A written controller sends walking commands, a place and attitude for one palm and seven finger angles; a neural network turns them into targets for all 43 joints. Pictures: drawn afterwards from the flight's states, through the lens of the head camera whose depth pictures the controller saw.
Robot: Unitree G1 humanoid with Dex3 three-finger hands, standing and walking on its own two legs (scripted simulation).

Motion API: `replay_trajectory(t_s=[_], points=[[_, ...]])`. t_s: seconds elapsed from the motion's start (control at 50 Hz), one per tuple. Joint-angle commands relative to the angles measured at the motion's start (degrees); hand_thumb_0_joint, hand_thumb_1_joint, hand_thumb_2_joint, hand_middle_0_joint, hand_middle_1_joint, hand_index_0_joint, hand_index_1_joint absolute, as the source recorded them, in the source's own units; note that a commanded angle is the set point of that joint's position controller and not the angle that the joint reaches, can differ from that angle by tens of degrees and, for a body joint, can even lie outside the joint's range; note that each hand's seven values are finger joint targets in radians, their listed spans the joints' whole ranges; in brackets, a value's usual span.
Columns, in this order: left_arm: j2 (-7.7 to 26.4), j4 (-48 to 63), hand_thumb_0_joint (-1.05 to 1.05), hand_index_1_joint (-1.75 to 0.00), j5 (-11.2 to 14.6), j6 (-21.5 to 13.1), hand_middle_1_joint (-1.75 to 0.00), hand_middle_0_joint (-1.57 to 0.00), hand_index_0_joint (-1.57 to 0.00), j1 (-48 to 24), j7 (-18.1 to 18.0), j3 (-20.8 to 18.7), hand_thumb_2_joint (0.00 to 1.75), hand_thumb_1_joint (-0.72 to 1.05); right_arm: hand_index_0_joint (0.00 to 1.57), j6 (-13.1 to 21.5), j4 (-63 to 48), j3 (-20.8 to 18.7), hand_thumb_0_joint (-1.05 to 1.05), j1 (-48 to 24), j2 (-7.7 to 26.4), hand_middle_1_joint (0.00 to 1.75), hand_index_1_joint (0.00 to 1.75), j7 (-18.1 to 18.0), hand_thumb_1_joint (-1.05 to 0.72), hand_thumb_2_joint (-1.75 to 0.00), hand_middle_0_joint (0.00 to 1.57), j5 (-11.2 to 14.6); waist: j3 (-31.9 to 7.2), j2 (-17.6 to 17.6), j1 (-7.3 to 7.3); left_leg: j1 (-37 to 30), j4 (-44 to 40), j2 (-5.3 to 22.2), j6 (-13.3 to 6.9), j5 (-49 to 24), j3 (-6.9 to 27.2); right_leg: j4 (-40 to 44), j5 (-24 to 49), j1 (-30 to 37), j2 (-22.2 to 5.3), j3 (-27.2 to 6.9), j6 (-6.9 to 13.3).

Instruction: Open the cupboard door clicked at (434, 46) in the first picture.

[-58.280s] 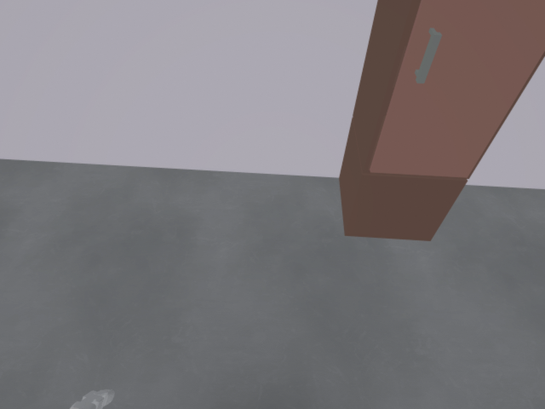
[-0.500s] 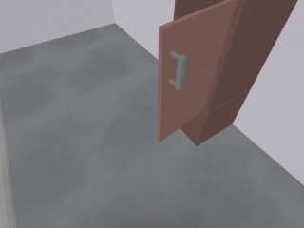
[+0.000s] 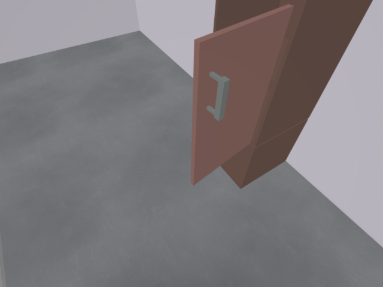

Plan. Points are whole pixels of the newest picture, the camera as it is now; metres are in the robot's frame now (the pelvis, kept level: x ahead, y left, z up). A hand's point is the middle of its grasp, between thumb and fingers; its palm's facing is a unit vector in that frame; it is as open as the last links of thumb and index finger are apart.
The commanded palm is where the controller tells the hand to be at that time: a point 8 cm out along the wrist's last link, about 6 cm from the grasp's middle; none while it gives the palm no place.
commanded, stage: look to check the result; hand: left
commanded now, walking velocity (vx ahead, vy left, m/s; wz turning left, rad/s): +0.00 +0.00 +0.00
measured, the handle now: (216, 96) +0.56 -0.04 +0.09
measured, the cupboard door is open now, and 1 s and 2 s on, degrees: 98 98 98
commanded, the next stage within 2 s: stand and wait in 0.54 s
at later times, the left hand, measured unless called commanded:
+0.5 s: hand out of the picture +0.00 +0.15 -0.17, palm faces +0.05 -0.99 -0.16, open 7.4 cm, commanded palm none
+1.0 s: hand out of the picture +0.01 +0.15 -0.17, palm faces +0.04 -0.98 -0.17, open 7.4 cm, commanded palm none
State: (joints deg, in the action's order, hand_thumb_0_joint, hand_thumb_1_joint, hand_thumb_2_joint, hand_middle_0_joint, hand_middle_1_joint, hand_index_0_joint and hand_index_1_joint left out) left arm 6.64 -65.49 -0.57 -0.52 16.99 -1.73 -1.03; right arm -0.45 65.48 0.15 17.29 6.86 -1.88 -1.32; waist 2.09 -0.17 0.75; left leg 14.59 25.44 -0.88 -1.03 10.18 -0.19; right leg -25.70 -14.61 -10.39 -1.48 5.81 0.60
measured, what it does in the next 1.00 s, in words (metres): stands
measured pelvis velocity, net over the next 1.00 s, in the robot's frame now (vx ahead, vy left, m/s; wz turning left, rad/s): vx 0.03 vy -0.01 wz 0.00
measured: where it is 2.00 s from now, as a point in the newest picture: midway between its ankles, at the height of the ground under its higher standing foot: outside the picture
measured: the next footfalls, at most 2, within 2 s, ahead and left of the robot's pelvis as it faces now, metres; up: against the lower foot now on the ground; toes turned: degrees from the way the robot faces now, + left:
none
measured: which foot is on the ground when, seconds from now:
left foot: down 0.00-1.00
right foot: down 0.00-1.00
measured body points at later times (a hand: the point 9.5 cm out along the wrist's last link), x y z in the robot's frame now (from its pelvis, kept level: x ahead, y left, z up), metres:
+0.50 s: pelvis +0.02 +0.00 +0.00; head +0.04 -0.01 +0.45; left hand +0.00 +0.20 -0.16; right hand +0.01 -0.22 -0.16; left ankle +0.04 +0.11 -0.74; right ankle -0.01 -0.11 -0.74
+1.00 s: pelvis +0.03 -0.01 +0.00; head +0.05 -0.01 +0.45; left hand +0.01 +0.20 -0.16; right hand +0.02 -0.22 -0.16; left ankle +0.04 +0.11 -0.74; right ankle -0.01 -0.11 -0.74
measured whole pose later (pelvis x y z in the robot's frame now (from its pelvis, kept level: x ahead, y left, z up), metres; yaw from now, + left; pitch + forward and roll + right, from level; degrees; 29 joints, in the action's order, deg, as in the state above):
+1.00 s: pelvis +0.03 -0.01 +0.00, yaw +0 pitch -1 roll +0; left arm 7.0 -66.3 -0.3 -0.9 17.2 -1.8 -0.5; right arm 0.1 67.2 0.7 15.0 7.6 -2.4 -1.0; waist 2.4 -0.1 0.3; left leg 10.1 22.5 -0.5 -0.3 11.6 0.0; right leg -21.8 -15.5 -5.5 -0.9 5.9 0.9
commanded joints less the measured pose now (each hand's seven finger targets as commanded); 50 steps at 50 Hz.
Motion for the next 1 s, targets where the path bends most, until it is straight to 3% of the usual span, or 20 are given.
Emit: replay_trajectory(t_s=[0.0,0.5,0.6,0.68,0.98], points=[[5.21,0.5,0.0,-0.3,0.07,-0.49,-0.3,-0.2,-0.2,4.71,-0.49,-1.01,0.9,0.9,0.2,0.48,-1.06,-0.78,0.0,3.56,4.37,0.3,0.3,-0.25,-0.9,-0.9,0.2,0.03,1.89,-0.15,-0.39,-0.6,-3.97,4.95,-0.71,-4.19,4.73,6.93,-0.22,-1.35,-5.42,-5.78,1.32],[5.49,-0.32,0.0,-0.3,0.14,-0.74,-0.3,-0.2,-0.2,5.1,-0.52,-0.67,0.9,0.9,0.2,0.86,0.26,-0.46,0.0,1.15,5.33,0.3,0.3,-0.64,-0.9,-0.9,0.2,0.25,1.79,-0.22,-0.71,-3.57,-4.87,5.47,-0.72,-9.39,4.35,7.85,6.83,2.05,-5.52,-5.14,0.88],[5.56,-0.32,0.0,-0.3,0.16,-0.76,-0.3,-0.2,-0.2,5.29,-0.5,-0.56,0.9,0.9,0.2,0.85,0.38,-0.49,0.0,1.22,5.43,0.3,0.3,-0.63,-0.9,-0.9,0.2,0.26,2.09,1.1,-0.71,-3.76,-5.0,5.39,-0.71,-9.03,4.33,8.18,6.68,2.06,-5.53,-5.11,0.86],[5.24,-0.28,0.0,-0.3,0.23,-0.74,-0.3,-0.2,-0.2,5.07,-0.52,-0.42,0.9,0.9,0.2,0.87,0.56,-0.4,0.0,1.17,5.53,0.3,0.3,-0.67,-0.9,-0.9,0.2,0.12,2.17,-0.43,-0.59,-4.11,-5.27,5.38,-0.67,-9.44,4.35,8.17,7.13,2.11,-5.49,-5.65,0.93],[5.44,-0.31,0.0,-0.3,0.25,-0.7,-0.3,-0.2,-0.2,5.14,-0.54,-0.43,0.9,0.9,0.2,0.96,0.66,-0.4,0.0,1.29,5.73,0.3,0.3,-0.78,-0.9,-0.9,0.2,0.22,2.34,0.05,-0.62,-4.46,-5.59,5.51,-0.75,-9.85,4.44,8.27,7.38,2.51,-5.37,-5.34,0.94]])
